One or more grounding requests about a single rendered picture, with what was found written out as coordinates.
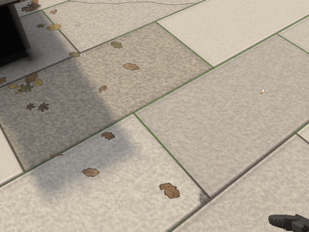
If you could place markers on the robot right hand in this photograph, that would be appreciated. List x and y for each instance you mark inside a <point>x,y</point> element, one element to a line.
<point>295,223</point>

